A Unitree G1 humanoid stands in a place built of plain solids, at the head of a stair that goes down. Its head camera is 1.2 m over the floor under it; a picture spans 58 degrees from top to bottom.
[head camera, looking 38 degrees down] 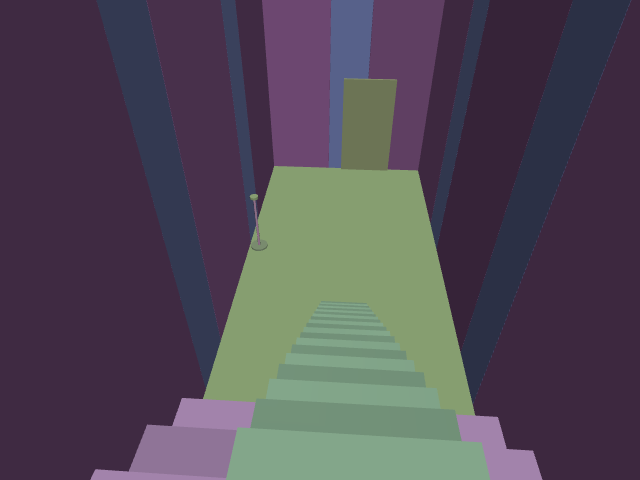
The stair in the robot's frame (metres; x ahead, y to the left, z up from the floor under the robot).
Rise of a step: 0.19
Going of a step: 0.21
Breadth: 0.69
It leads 4 degrees to the right of straight ahead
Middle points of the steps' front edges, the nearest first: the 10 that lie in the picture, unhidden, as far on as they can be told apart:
0.63 -0.11 0.00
0.84 -0.12 -0.19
1.05 -0.13 -0.38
1.26 -0.15 -0.57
1.47 -0.16 -0.76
1.68 -0.18 -0.95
1.89 -0.19 -1.14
2.10 -0.20 -1.33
2.31 -0.22 -1.52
2.52 -0.23 -1.71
